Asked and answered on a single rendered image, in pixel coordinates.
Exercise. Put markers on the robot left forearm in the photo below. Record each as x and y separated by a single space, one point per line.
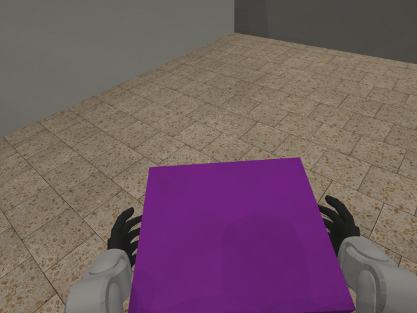
104 286

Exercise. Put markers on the left robot hand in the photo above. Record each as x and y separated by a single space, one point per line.
120 238

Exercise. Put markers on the right robot hand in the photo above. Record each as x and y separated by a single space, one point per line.
343 223

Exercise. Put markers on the robot right forearm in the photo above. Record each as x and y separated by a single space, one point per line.
380 285

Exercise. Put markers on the carton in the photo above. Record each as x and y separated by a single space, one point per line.
235 237

